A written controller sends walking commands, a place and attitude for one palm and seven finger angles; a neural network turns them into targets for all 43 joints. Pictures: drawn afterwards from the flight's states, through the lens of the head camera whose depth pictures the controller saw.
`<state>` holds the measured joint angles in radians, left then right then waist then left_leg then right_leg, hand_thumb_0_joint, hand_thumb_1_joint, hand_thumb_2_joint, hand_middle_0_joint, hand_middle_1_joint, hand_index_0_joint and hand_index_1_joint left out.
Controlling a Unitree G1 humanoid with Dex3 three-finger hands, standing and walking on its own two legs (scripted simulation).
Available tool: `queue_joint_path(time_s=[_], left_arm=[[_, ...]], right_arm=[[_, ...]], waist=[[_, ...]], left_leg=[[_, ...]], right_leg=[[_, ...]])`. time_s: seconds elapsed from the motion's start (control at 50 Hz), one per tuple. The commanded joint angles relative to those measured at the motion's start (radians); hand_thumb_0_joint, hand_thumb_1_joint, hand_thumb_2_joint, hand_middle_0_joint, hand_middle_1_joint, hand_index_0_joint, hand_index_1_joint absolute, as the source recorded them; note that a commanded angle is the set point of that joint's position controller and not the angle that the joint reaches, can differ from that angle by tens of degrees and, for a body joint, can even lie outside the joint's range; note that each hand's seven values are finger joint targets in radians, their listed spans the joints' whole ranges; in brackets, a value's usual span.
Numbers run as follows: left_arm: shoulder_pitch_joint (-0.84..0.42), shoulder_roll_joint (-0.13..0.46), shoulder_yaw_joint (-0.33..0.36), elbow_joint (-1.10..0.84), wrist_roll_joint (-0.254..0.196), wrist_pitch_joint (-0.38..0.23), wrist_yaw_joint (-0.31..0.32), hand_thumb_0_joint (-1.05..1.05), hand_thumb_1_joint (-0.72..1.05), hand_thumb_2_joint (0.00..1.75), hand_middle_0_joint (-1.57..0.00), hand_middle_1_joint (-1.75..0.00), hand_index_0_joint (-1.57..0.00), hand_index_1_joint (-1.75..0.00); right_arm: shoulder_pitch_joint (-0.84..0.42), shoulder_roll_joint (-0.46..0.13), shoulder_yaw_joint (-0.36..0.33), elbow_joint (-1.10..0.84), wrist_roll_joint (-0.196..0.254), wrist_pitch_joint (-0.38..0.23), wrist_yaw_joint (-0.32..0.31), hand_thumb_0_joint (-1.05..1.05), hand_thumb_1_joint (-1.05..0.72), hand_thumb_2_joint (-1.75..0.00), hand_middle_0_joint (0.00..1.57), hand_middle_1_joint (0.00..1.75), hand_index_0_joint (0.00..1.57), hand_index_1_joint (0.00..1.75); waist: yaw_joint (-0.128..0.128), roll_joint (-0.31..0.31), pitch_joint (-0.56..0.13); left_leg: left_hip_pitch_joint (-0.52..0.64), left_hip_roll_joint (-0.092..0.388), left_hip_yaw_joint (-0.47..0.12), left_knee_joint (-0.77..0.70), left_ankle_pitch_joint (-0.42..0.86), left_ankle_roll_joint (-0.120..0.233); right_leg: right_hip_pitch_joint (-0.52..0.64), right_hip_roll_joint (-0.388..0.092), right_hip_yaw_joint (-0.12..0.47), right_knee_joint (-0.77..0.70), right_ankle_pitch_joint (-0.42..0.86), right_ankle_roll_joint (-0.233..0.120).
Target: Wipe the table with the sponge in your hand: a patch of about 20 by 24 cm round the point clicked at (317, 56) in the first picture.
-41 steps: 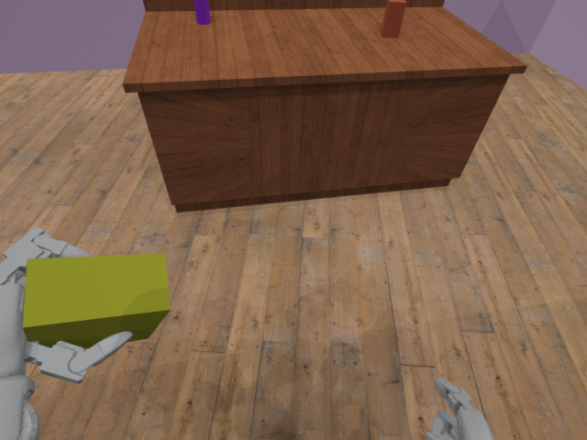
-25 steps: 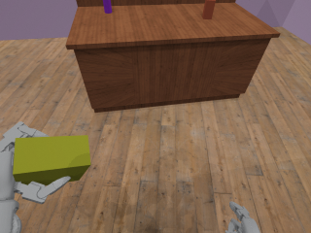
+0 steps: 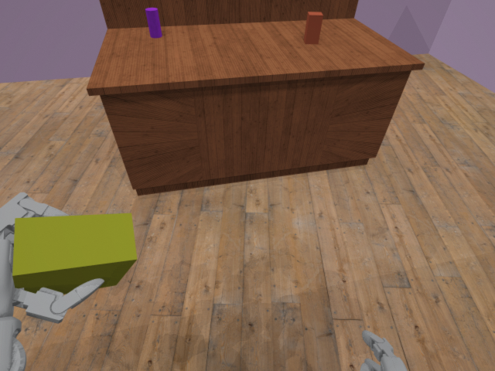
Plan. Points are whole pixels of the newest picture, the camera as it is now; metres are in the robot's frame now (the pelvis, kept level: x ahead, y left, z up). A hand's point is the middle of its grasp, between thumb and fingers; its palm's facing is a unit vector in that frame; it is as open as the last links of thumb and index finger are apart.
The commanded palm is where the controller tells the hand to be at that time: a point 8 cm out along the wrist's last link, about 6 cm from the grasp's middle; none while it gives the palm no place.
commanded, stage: walk to a spot facing it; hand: left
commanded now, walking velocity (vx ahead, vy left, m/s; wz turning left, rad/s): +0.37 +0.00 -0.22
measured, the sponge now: (91, 255) +0.22 +0.22 +0.15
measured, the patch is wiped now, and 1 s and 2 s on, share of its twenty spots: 0.00 0.00 0.00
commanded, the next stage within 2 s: turn to face it in 1.74 s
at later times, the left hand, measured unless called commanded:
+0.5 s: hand (137, 164) +0.36 +0.20 +0.18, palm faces +0.30 -0.86 -0.42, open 10.3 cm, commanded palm +0.31 +0.25 +0.19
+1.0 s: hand (210, 109) +0.51 +0.10 +0.19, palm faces +0.28 -0.81 -0.51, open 10.3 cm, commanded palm +0.46 +0.16 +0.19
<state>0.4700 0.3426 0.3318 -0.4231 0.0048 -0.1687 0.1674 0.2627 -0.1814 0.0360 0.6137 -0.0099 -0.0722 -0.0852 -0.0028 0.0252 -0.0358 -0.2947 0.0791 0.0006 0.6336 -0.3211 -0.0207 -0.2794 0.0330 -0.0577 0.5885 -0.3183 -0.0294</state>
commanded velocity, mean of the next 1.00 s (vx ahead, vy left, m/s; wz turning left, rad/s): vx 0.38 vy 0.00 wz -0.03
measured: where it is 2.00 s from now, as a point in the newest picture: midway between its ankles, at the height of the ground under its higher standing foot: (291, 307)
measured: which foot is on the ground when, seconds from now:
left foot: down 0.00-0.02, up 0.04-0.24, down 0.26-0.62, up 0.64-1.00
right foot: down 0.00-0.28, up 0.30-0.60, down 0.62-1.00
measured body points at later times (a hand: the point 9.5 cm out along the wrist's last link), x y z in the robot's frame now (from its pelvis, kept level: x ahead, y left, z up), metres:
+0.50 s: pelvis +0.12 -0.01 +0.01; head +0.14 -0.01 +0.46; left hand +0.34 +0.24 +0.20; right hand +0.26 -0.24 -0.08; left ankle +0.10 +0.13 -0.73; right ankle +0.14 -0.13 -0.68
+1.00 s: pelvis +0.27 -0.10 +0.01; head +0.31 -0.12 +0.46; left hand +0.49 +0.15 +0.22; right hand +0.39 -0.38 -0.09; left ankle +0.40 +0.05 -0.67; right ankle +0.23 -0.14 -0.73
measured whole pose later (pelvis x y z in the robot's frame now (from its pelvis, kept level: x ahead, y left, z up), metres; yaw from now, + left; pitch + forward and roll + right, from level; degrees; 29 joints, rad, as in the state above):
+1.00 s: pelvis +0.27 -0.10 +0.01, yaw -6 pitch +0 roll +2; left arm 0.54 0.40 0.39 -0.55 -0.02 -0.23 0.15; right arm 0.22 -0.26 -0.05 0.60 0.01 -0.02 -0.05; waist -0.02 -0.01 0.07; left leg -0.61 0.13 0.13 0.86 -0.22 -0.02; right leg -0.15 -0.03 -0.22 0.46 -0.33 -0.09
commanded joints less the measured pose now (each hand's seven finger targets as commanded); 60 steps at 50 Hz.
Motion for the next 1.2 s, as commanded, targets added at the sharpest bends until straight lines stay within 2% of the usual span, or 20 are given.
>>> queue_joint_path(time_s=[0.0,0.02,0.06,0.12,0.2,0.22,0.26,0.3,0.42,0.56,0.58,0.62,0.66,0.78,1.02,1.08,1.1,1.14,1.16,1.18], left_arm=[[-0.149,0.162,0.069,-0.193,-0.001,-0.065,0.009,0.0,0.1,1.3,-1.2,-1.6,-1.2,-1.6],[-0.186,0.177,0.066,-0.211,-0.003,-0.075,0.011,0.0,0.1,1.3,-1.2,-1.6,-1.2,-1.6],[-0.19,0.205,0.098,-0.23,0.001,-0.089,0.013,0.0,0.1,1.3,-1.2,-1.6,-1.2,-1.6],[-0.137,0.222,0.139,-0.273,-0.008,-0.112,0.014,0.0,0.1,1.3,-1.2,-1.6,-1.2,-1.6],[-0.093,0.196,0.137,-0.298,-0.027,-0.111,0.021,0.0,0.1,1.3,-1.2,-1.6,-1.2,-1.6],[-0.096,0.187,0.131,-0.321,-0.03,-0.115,0.023,0.0,0.1,1.3,-1.2,-1.6,-1.2,-1.6],[-0.076,0.158,0.101,-0.375,-0.032,-0.13,0.023,0.0,0.1,1.3,-1.2,-1.6,-1.2,-1.6],[-0.081,0.218,0.137,-0.305,-0.015,-0.126,0.017,0.0,0.1,1.3,-1.2,-1.6,-1.2,-1.6],[-0.058,0.148,0.089,-0.318,-0.007,-0.09,0.004,0.0,0.1,1.3,-1.2,-1.6,-1.2,-1.6],[-0.061,0.196,0.156,-0.272,-0.018,-0.086,0.0,0.0,0.1,1.3,-1.2,-1.6,-1.2,-1.6],[-0.068,0.208,0.158,-0.271,-0.014,-0.079,0.0,0.0,0.1,1.3,-1.2,-1.6,-1.2,-1.6],[-0.063,0.285,0.233,-0.279,-0.016,-0.077,0.01,0.0,0.1,1.3,-1.2,-1.6,-1.2,-1.6],[-0.063,0.278,0.242,-0.296,-0.033,-0.091,-0.004,0.0,0.1,1.3,-1.2,-1.6,-1.2,-1.6],[0.02,0.232,0.222,-0.335,-0.034,-0.122,-0.006,0.0,0.1,1.3,-1.2,-1.6,-1.2,-1.6],[-0.028,0.209,0.177,-0.302,-0.034,-0.102,0.029,0.0,0.1,1.3,-1.2,-1.6,-1.2,-1.6],[-0.101,0.201,0.141,-0.317,-0.035,-0.102,0.036,0.0,0.1,1.3,-1.2,-1.6,-1.2,-1.6],[-0.141,0.21,0.136,-0.338,-0.034,-0.11,0.037,0.0,0.1,1.3,-1.2,-1.6,-1.2,-1.6],[-0.178,0.21,0.146,-0.357,-0.04,-0.131,0.037,0.0,0.1,1.3,-1.2,-1.6,-1.2,-1.6],[-0.207,0.245,0.14,-0.32,-0.031,-0.13,0.033,0.0,0.1,1.3,-1.2,-1.6,-1.2,-1.6],[-0.176,0.262,0.155,-0.251,-0.03,-0.112,0.016,0.0,0.1,1.3,-1.2,-1.6,-1.2,-1.6]], right_arm=[[-0.136,-0.122,-0.06,-0.154,0.006,-0.039,0.007,0.0,-0.9,-0.9,0.2,0.3,0.2,0.3],[-0.155,-0.136,-0.066,-0.155,0.009,-0.043,0.01,0.0,-0.9,-0.9,0.2,0.3,0.2,0.3],[-0.148,-0.136,-0.055,-0.144,0.003,-0.041,0.013,0.0,-0.9,-0.9,0.2,0.3,0.2,0.3],[-0.146,-0.107,-0.04,-0.148,-0.003,-0.025,0.014,0.0,-0.9,-0.9,0.2,0.3,0.2,0.3],[-0.124,-0.109,-0.05,-0.168,-0.005,-0.028,0.0,0.0,-0.9,-0.9,0.2,0.3,0.2,0.3],[-0.104,-0.123,-0.061,-0.171,-0.001,-0.033,-0.005,0.0,-0.9,-0.9,0.2,0.3,0.2,0.3],[-0.107,-0.157,-0.081,-0.185,0.006,-0.036,-0.005,0.0,-0.9,-0.9,0.2,0.3,0.2,0.3],[-0.117,-0.13,-0.061,-0.158,-0.01,-0.049,0.002,0.0,-0.9,-0.9,0.2,0.3,0.2,0.3],[-0.094,-0.137,-0.077,-0.142,0.007,-0.062,0.016,0.0,-0.9,-0.9,0.2,0.3,0.2,0.3],[-0.126,-0.116,-0.073,-0.155,0.009,-0.056,0.012,0.0,-0.9,-0.9,0.2,0.3,0.2,0.3],[-0.122,-0.109,-0.075,-0.151,0.014,-0.052,0.016,0.0,-0.9,-0.9,0.2,0.3,0.2,0.3],[-0.167,-0.088,-0.07,-0.18,0.015,-0.044,0.022,0.0,-0.9,-0.9,0.2,0.3,0.2,0.3],[-0.164,-0.108,-0.088,-0.146,0.015,-0.038,0.035,0.0,-0.9,-0.9,0.2,0.3,0.2,0.3],[-0.179,-0.11,-0.079,-0.123,0.008,0.013,0.042,0.0,-0.9,-0.9,0.2,0.3,0.2,0.3],[-0.116,-0.103,-0.09,-0.193,0.014,-0.014,0.025,0.0,-0.9,-0.9,0.2,0.3,0.2,0.3],[-0.085,-0.103,-0.09,-0.187,0.011,-0.017,0.011,0.0,-0.9,-0.9,0.2,0.3,0.2,0.3],[-0.081,-0.115,-0.095,-0.189,0.01,-0.021,0.004,0.0,-0.9,-0.9,0.2,0.3,0.2,0.3],[-0.092,-0.127,-0.087,-0.19,0.005,-0.029,0.012,0.0,-0.9,-0.9,0.2,0.3,0.2,0.3],[-0.098,-0.119,-0.072,-0.192,0.007,-0.039,0.024,0.0,-0.9,-0.9,0.2,0.3,0.2,0.3],[-0.127,-0.125,-0.067,-0.166,0.002,-0.034,0.026,0.0,-0.9,-0.9,0.2,0.3,0.2,0.3]], waist=[[0.008,-0.243,0.056],[0.012,-0.224,0.066],[0.003,-0.118,0.05],[0.01,-0.134,-0.014],[-0.001,-0.074,-0.088],[-0.011,-0.02,-0.112],[-0.017,0.321,-0.145],[-0.023,0.242,-0.048],[-0.006,0.196,0.01],[0.009,0.152,-0.067],[0.021,0.04,-0.102],[0.031,-0.347,-0.158],[0.014,-0.196,-0.134],[-0.019,-0.086,-0.068],[0.034,-0.151,-0.031],[-0.007,-0.102,-0.09],[-0.026,-0.046,-0.125],[-0.013,0.264,-0.173],[-0.015,0.197,-0.11],[-0.015,0.134,-0.069]], left_leg=[[-0.357,-0.052,0.101,0.246,-0.207,0.021],[-0.403,-0.026,0.043,0.387,-0.205,0.015],[-0.389,0.015,0.002,0.383,-0.183,0.009],[-0.213,0.026,0.065,0.138,-0.101,0.014],[0.083,-0.036,0.176,-0.153,0.089,0.016],[0.19,-0.006,0.141,-0.211,0.112,0.031],[0.491,0.316,-0.286,-0.284,0.168,0.165],[0.336,0.405,-0.408,-0.382,0.078,0.245],[0.216,0.27,0.009,-0.344,0.213,0.165],[0.107,0.196,0.199,-0.049,0.294,0.104],[0.014,0.152,0.21,0.146,0.251,0.087],[-0.398,-0.036,0.135,0.667,-0.263,0.031],[-0.408,0.037,-0.028,0.77,-0.171,0.018],[-0.464,0.072,0.007,0.718,0.059,-0.025],[-0.239,-0.004,0.216,0.025,0.08,0.028],[0.052,-0.077,0.277,-0.131,0.174,0.05],[0.227,-0.05,0.223,-0.157,0.216,0.078],[0.493,0.328,-0.405,-0.244,0.412,0.285],[0.436,0.391,-0.575,-0.288,0.393,0.338],[0.311,0.4,-0.541,-0.327,0.224,0.339]], right_leg=[[0.12,-0.323,0.576,-0.351,-0.383,-0.176],[0.138,-0.391,0.654,-0.402,-0.346,-0.23],[0.144,-0.378,0.574,-0.364,-0.187,-0.244],[0.133,-0.288,0.319,-0.27,0.126,-0.198],[0.096,-0.178,0.193,-0.15,0.119,-0.11],[0.055,-0.146,0.165,-0.031,0.159,-0.08],[-0.315,-0.028,0.01,0.355,-0.205,0.015],[-0.41,-0.081,0.07,0.573,-0.23,0.016],[-0.32,-0.119,-0.051,0.352,-0.06,0.043],[0.105,-0.017,-0.208,-0.044,0.085,0.034],[0.235,-0.059,-0.127,-0.088,0.09,0.009],[0.421,-0.433,0.569,-0.247,0.249,-0.18],[0.322,-0.448,0.547,-0.283,0.071,-0.162],[0.195,-0.355,0.138,-0.281,0.313,-0.124],[0.308,-0.335,0.029,-0.21,0.578,-0.122],[0.218,-0.285,-0.053,0.03,0.649,-0.065],[0.112,-0.259,-0.068,0.183,0.619,-0.027],[-0.277,-0.077,-0.051,0.595,-0.192,0.037],[-0.372,-0.047,0.047,0.738,-0.302,0.028],[-0.388,-0.109,0.109,0.763,-0.263,0.029]])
